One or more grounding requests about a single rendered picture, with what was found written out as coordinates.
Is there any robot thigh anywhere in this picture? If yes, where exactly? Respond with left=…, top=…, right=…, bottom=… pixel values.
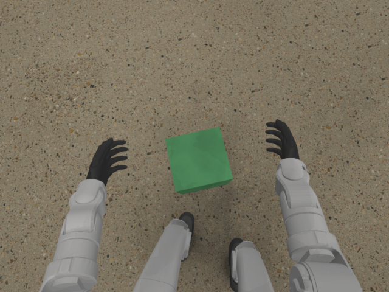
left=232, top=247, right=274, bottom=292
left=132, top=224, right=192, bottom=292

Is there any left robot thigh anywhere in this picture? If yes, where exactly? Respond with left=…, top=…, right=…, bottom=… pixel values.
left=132, top=224, right=192, bottom=292

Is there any left robot hand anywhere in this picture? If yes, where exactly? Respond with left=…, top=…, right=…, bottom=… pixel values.
left=86, top=138, right=128, bottom=186

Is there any right robot thigh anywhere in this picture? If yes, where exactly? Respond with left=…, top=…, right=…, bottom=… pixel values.
left=232, top=247, right=274, bottom=292

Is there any right robot hand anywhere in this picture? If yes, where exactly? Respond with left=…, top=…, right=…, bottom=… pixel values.
left=265, top=119, right=300, bottom=160

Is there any right robot upper arm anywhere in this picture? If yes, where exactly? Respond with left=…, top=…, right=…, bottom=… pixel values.
left=289, top=261, right=361, bottom=292

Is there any robot right forearm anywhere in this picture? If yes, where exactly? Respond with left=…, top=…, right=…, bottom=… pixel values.
left=275, top=158, right=362, bottom=292

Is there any robot left forearm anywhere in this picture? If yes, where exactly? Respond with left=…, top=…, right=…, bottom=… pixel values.
left=39, top=179, right=107, bottom=292

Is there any carton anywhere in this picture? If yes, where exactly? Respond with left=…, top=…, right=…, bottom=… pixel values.
left=165, top=127, right=233, bottom=194

